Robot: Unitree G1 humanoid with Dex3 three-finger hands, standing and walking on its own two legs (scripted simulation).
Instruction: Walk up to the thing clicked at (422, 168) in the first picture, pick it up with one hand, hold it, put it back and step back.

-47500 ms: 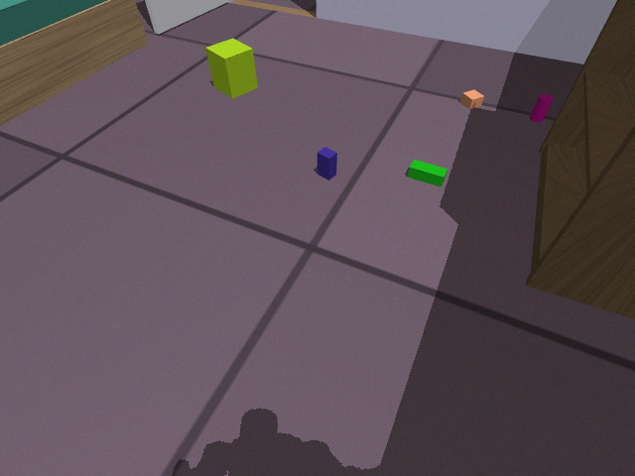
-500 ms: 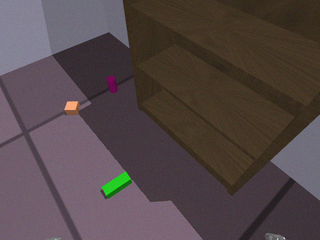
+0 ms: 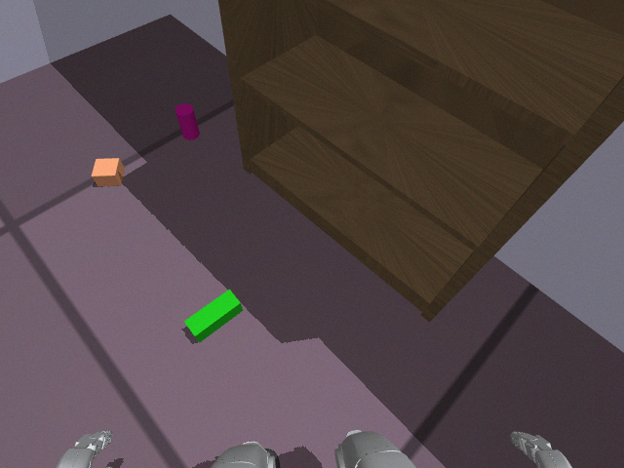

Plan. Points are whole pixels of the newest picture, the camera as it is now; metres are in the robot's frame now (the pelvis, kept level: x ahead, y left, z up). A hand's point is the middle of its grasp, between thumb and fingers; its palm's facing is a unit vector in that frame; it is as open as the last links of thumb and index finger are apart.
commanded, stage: step back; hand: left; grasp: from above
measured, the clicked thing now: (214, 315) +0.56 +0.26 -0.73
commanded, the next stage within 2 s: none
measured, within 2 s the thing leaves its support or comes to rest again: neither
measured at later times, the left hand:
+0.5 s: hand out of the picture +0.00 +0.26 -0.15, palm faces +0.03 -0.93 -0.37, open 7.4 cm
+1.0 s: hand out of the picture -0.22 +0.22 -0.14, palm faces -0.02 -0.91 -0.41, open 7.4 cm
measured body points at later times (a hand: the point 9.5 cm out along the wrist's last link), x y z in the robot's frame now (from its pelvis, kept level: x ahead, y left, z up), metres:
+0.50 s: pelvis -0.14 -0.01 -0.01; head -0.07 +0.01 +0.43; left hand +0.00 +0.31 -0.12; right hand -0.04 -0.33 -0.12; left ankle -0.16 +0.10 -0.73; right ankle -0.03 -0.13 -0.73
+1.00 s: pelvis -0.30 -0.05 +0.00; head -0.25 -0.07 +0.44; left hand -0.22 +0.26 -0.11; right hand -0.17 -0.37 -0.12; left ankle -0.24 +0.09 -0.67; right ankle -0.28 -0.17 -0.73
